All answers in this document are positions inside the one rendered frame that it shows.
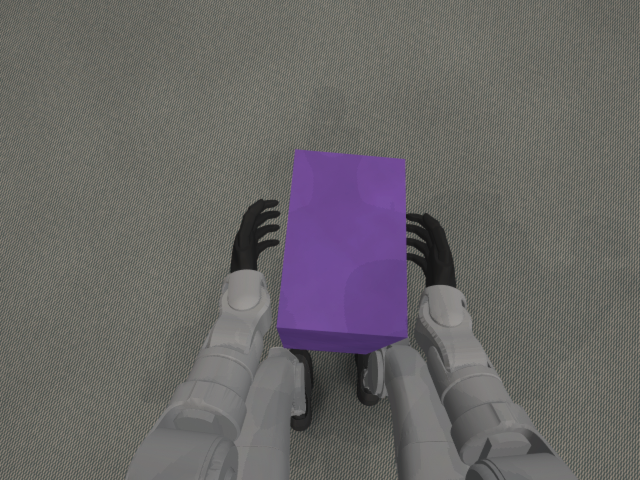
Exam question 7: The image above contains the robot right hand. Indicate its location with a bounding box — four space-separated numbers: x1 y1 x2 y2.
406 213 456 288

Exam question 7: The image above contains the robot left upper arm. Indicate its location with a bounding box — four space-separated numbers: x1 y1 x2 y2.
128 427 238 480

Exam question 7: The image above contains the right robot foot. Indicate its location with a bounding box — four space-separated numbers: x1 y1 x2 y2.
355 353 380 406

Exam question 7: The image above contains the robot left hand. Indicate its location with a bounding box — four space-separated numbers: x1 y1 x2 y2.
230 199 280 274

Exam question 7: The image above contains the robot right upper arm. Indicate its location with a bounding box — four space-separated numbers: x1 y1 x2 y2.
465 453 576 480

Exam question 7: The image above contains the carton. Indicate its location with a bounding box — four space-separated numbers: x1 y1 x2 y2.
276 149 408 354

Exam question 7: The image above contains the robot left forearm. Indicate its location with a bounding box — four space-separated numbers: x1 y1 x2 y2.
125 269 272 480

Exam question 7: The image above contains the left robot thigh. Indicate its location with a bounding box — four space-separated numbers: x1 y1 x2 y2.
234 357 305 480

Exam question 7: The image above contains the robot right forearm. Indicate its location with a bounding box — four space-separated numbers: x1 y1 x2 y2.
414 285 578 480

